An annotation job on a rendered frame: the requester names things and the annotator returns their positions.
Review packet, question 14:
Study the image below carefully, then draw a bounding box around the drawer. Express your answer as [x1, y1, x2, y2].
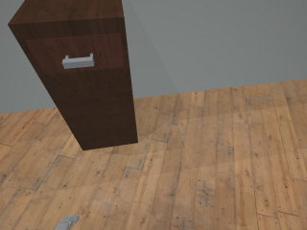
[25, 33, 125, 75]

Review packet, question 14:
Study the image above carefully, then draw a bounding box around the left robot hand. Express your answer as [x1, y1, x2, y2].
[54, 215, 80, 230]

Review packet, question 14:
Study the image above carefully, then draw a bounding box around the cabinet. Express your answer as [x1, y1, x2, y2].
[8, 0, 138, 150]

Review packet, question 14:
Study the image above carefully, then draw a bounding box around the handle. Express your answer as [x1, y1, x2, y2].
[62, 53, 94, 69]

